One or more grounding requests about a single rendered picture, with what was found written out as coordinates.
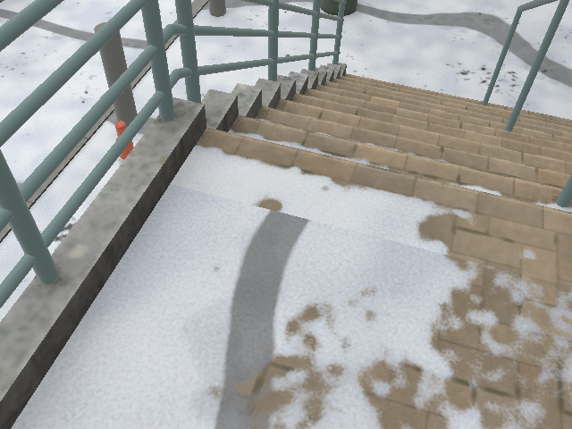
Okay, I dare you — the stairs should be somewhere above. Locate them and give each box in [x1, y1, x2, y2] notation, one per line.
[228, 73, 572, 213]

